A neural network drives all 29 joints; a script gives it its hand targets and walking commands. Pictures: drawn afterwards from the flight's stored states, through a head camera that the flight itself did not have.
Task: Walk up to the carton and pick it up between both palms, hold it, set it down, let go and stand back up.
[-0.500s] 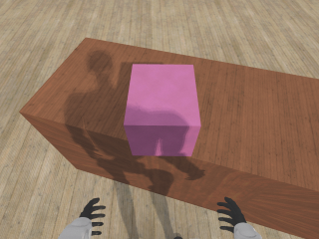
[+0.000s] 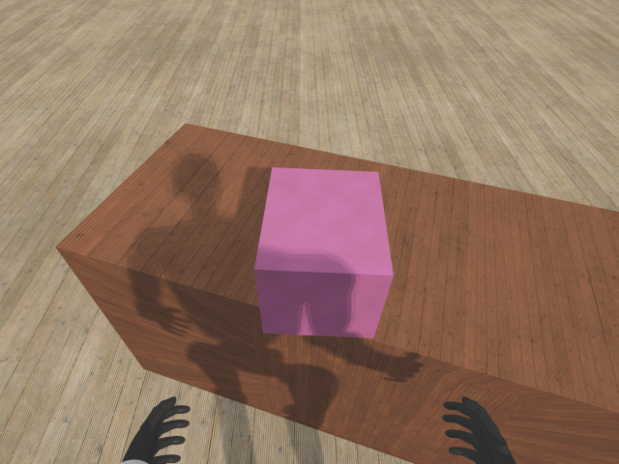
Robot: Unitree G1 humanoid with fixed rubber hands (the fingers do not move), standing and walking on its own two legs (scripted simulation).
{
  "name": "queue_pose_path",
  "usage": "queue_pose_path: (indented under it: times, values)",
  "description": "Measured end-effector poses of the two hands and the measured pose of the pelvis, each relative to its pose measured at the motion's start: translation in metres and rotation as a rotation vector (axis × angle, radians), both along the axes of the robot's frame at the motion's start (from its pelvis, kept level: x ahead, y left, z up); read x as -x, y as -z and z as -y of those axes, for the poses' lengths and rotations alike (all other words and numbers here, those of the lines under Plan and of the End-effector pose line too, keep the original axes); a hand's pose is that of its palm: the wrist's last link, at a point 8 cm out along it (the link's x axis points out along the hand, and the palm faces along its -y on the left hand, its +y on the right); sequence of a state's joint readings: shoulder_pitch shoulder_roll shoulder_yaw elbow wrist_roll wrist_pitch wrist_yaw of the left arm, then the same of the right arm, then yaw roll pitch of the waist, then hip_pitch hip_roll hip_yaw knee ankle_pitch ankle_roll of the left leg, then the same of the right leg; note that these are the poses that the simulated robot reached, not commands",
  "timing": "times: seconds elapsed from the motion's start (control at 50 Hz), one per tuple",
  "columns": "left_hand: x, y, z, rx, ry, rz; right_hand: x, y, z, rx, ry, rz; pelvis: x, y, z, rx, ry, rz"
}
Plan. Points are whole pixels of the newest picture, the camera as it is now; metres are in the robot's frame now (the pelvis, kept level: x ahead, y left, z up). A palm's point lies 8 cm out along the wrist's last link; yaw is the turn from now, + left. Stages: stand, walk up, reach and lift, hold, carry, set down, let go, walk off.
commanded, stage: let go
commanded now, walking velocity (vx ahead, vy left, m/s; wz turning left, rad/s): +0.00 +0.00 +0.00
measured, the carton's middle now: (321, 251) +0.49 +0.00 -0.05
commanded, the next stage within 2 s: stand in 0.28 s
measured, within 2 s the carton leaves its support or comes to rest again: neither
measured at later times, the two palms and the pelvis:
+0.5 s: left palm out of the picture +0.12 +0.25 -0.10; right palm out of the picture +0.09 -0.22 -0.11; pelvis +0.00 +0.01 +0.00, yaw +2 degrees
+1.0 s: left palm out of the picture +0.05 +0.30 -0.14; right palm out of the picture +0.07 -0.18 -0.13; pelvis +0.04 +0.06 +0.00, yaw +4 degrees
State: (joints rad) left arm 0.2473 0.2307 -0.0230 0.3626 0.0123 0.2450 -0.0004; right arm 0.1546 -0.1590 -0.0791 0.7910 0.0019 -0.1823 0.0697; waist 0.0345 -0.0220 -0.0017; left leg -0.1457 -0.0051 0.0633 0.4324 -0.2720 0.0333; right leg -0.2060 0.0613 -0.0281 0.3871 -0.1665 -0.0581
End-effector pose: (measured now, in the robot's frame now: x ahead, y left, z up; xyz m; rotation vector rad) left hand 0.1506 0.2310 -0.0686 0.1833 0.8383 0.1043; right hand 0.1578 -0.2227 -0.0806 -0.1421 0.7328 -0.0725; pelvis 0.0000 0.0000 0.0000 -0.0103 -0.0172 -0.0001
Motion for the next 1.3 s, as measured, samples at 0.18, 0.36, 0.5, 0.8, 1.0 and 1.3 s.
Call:
queue_pose_path:
  times: [0.18,0.36,0.5,0.8,1.0,1.3]
  values:
    - [0.010,0.003,0.001,-0.005,0.008,-0.002,0.023,0.011,-0.005,0.014,0.020,0.001,0.014,0.004,-0.007,0.001,0.012,0.002]
    - [0.003,0.002,-0.003,-0.038,0.040,0.043,0.031,0.012,0.003,0.036,0.044,-0.059,0.011,0.003,-0.009,0.007,-0.003,-0.004]
    - [0.027,0.027,-0.018,-0.011,0.001,-0.004,0.065,0.031,-0.004,0.049,0.064,-0.313,-0.003,0.002,-0.015,0.019,-0.034,-0.031]
    - [0.060,0.052,-0.053,0.000,-0.147,-0.178,0.053,0.040,-0.031,0.073,0.060,-0.382,-0.035,0.002,-0.043,0.024,-0.061,-0.024]
    - [0.099,0.069,-0.064,0.015,-0.204,-0.350,0.086,0.047,-0.041,0.095,0.092,-0.505,-0.039,0.001,-0.057,0.019,-0.072,-0.013]
    - [0.152,0.079,-0.049,0.054,-0.227,-0.529,0.155,0.057,-0.060,0.061,0.107,-0.681,-0.031,0.000,-0.061,0.006,-0.080,0.005]
